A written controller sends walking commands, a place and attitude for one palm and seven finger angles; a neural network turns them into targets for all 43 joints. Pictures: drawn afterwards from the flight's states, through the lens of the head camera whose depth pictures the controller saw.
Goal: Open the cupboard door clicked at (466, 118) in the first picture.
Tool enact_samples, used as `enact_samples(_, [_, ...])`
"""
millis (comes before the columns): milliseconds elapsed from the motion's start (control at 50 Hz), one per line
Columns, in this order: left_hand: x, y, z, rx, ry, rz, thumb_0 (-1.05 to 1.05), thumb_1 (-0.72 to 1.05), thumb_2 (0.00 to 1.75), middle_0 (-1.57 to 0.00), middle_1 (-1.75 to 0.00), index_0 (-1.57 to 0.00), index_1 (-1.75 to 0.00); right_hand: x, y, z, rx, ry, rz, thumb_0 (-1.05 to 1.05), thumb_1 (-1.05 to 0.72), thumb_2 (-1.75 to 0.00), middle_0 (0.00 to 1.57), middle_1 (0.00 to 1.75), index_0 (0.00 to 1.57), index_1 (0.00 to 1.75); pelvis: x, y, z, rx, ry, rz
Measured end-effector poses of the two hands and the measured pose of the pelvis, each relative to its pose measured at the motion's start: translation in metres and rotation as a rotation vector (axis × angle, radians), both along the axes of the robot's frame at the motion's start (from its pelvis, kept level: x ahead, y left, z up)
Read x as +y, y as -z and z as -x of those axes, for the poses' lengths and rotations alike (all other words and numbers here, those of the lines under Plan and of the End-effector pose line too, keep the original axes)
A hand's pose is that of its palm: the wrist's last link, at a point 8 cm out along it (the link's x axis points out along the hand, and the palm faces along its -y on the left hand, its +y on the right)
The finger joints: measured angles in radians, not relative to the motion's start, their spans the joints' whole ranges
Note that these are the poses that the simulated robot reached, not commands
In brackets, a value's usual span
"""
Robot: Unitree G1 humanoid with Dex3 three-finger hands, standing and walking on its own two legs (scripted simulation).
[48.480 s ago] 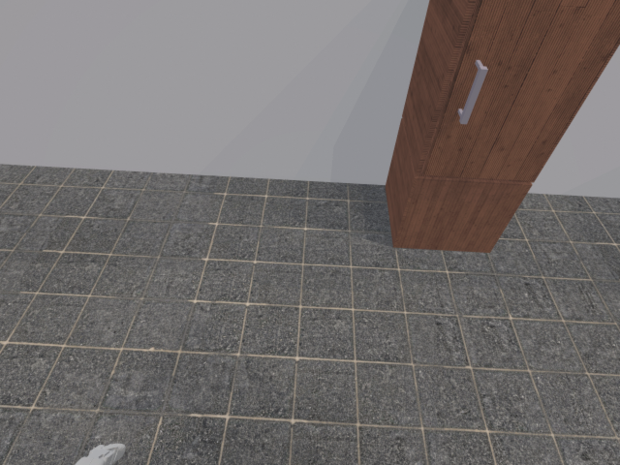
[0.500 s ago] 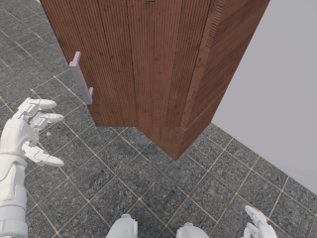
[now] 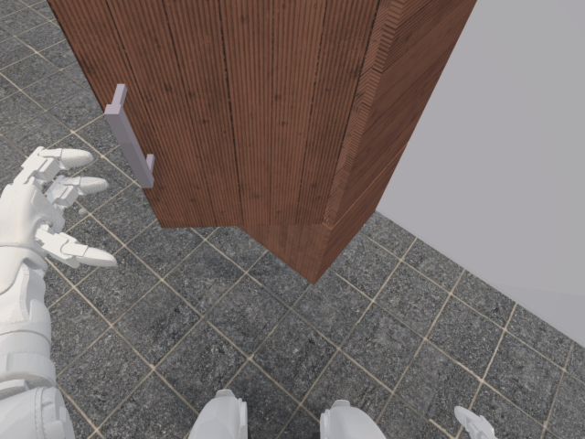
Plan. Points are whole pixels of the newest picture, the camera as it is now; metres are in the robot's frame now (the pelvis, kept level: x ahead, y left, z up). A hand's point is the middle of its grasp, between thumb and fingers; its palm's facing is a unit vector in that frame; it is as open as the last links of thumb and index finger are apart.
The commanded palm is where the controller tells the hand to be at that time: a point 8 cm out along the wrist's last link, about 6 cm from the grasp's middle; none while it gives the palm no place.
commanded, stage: move the hooked fingers beside the handle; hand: left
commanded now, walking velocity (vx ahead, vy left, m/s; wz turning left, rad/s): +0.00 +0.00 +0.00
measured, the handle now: (134, 140) +0.53 +0.25 +0.04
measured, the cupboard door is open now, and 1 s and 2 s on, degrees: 43 43 43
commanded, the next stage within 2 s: slide the fingers in behind the handle in 1.66 s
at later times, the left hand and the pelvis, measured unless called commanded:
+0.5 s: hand (84, 181) +0.44 +0.29 +0.05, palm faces +0.07 -1.00 +0.00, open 14.0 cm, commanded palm +0.42 +0.34 +0.05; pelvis -0.01 +0.01 -0.01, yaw -1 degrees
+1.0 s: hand (85, 165) +0.47 +0.30 +0.05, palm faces +0.05 -1.00 +0.00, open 14.0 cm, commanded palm +0.46 +0.34 +0.05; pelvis +0.00 +0.02 -0.02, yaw -2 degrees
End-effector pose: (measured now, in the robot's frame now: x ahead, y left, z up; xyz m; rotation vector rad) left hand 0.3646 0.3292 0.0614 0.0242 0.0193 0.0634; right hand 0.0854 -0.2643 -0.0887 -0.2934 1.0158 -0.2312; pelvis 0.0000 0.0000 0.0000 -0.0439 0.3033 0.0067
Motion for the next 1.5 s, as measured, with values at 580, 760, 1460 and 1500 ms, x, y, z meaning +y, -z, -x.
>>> enact_samples(580, [0.022,0.005,-0.061,-0.011,-0.018,0.019,-0.01,-0.5,0.3,-0.3,-1.2,-0.3,-1.2,0.006,0.009,0.057,0.215,0.068,0.04,0.0,-0.9,-0.9,0.2,0.3,0.21,0.3,0.013,0.012,0.005,0.065,0.011,0.027])
enact_samples(760, [0.025,0.011,-0.078,0.032,0.007,0.031,-0.01,-0.5,0.3,-0.3,-1.2,-0.3,-1.2,0.009,0.011,0.073,0.281,0.087,0.046,0.0,-0.9,-0.89,0.2,0.3,0.21,0.3,0.016,0.016,0.005,0.087,0.01,0.036])
enact_samples(1460, [0.014,0.019,-0.086,0.034,-0.013,0.031,-0.01,-0.5,0.3,-0.3,-1.2,-0.3,-1.2,0.014,0.011,0.056,0.257,0.072,0.032,0.0,-0.9,-0.89,0.2,0.3,0.21,0.3,0.018,0.015,0.0,0.095,0.014,0.037])
enact_samples(1500, [0.016,0.017,-0.086,0.009,-0.031,0.018,-0.01,-0.5,0.3,-0.3,-1.2,-0.3,-1.2,0.012,0.011,0.057,0.26,0.075,0.032,0.0,-0.9,-0.89,0.2,0.3,0.21,0.3,0.016,0.016,0.001,0.096,0.016,0.037])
